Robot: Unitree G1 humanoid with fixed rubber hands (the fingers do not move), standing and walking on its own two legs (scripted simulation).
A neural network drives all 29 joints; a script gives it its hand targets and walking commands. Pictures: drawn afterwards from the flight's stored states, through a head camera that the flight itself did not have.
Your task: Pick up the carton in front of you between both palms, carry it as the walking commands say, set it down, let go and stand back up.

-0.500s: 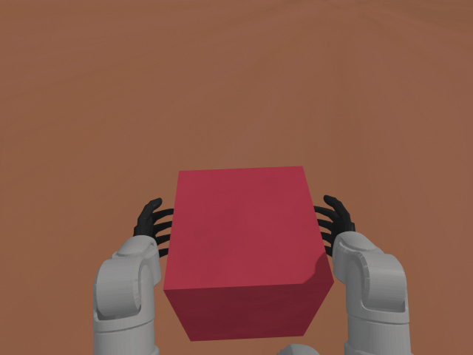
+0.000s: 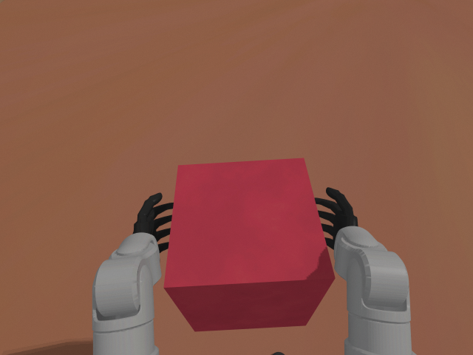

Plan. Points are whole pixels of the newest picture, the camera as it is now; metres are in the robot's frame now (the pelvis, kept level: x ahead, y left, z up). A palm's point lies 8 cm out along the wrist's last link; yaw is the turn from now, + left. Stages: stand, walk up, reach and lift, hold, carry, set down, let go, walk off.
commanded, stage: carry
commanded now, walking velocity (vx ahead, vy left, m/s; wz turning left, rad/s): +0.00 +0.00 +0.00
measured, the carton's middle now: (245, 250) +0.29 +0.00 -0.02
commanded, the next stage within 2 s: hold in 1.58 s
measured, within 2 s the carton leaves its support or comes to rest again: neither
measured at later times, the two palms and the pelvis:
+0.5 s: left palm (138, 191) +0.36 +0.17 +0.08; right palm (319, 184) +0.35 -0.13 +0.08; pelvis +0.09 +0.03 -0.01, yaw -1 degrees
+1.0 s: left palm (136, 215) +0.32 +0.18 +0.06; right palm (317, 209) +0.32 -0.12 +0.06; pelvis +0.06 +0.03 +0.00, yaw -1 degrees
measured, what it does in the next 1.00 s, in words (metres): steps on the spot: left foot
